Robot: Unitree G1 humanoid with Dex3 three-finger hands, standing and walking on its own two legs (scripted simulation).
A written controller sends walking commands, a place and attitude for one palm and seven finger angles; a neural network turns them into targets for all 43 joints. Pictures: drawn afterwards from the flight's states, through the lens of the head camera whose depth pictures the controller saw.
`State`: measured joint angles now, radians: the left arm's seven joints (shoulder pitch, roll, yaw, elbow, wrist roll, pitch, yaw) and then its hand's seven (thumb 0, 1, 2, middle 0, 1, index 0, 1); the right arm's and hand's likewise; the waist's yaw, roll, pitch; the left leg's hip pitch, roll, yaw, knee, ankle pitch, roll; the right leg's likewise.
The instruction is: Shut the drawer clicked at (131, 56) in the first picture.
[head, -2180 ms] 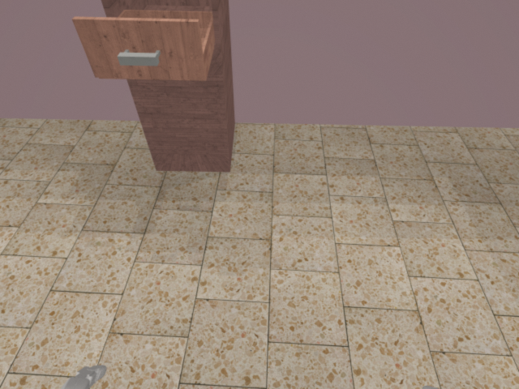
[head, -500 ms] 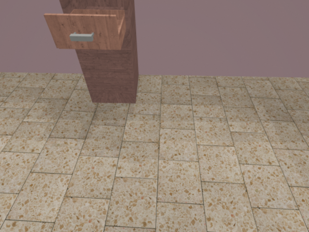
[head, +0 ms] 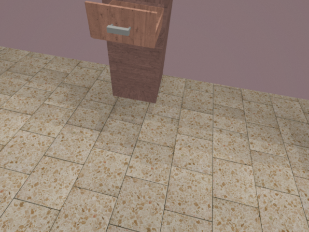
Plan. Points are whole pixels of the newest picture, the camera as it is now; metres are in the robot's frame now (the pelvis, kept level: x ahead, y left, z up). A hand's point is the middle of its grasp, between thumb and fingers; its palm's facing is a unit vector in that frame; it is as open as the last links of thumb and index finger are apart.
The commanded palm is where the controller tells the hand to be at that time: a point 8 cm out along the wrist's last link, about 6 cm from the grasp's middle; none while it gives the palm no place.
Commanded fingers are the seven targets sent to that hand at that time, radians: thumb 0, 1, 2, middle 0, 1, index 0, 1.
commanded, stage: walk to a spot facing it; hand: left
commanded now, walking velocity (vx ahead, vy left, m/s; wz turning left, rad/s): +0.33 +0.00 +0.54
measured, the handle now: (119, 28) +1.02 +0.24 +0.03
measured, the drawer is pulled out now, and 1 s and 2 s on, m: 0.28 0.28 0.28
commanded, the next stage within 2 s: turn to face it in 0.72 s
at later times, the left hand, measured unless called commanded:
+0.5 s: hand (81, 193) +0.26 +0.24 -0.16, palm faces +0.15 -0.98 -0.16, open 7.4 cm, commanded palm none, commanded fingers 0.00 0.90 0.90 -0.20 -0.30 -0.20 -0.30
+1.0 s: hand (95, 180) +0.30 +0.21 -0.16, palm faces +0.36 -0.91 -0.20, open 7.4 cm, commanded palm none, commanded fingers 0.00 0.90 0.90 -0.20 -0.30 -0.20 -0.30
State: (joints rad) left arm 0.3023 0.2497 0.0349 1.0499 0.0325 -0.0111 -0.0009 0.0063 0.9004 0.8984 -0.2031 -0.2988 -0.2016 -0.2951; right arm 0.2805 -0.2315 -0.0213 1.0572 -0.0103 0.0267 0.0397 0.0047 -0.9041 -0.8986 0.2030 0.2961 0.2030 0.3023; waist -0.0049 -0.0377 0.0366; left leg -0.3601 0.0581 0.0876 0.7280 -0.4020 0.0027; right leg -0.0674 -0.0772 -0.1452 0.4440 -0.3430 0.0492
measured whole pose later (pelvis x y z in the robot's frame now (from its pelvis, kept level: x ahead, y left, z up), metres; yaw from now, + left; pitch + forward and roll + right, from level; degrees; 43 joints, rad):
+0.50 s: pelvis +0.18 +0.05 +0.01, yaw +9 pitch +0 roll +0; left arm 0.14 0.17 0.05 1.01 0.02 0.00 -0.01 0.01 0.91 0.90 -0.20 -0.30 -0.20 -0.29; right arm 0.45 -0.10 -0.03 1.11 -0.01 -0.08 -0.03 0.00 -0.90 -0.90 0.21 0.30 0.21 0.30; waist -0.05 -0.02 0.02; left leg 0.08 -0.09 -0.01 0.24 -0.32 0.09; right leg -0.62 -0.10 -0.07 0.87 -0.15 0.06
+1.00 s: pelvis +0.39 +0.06 +0.01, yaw +17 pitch -1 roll -1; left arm 0.36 0.14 0.02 1.09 0.02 -0.05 0.03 0.01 0.91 0.90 -0.20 -0.30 -0.20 -0.29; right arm 0.11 -0.21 -0.06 1.01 -0.02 -0.01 0.00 0.00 -0.91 -0.90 0.20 0.29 0.20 0.30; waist 0.04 0.03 0.06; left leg -0.53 0.10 0.05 0.82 -0.20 -0.03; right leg -0.15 -0.02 -0.20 0.43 -0.27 -0.04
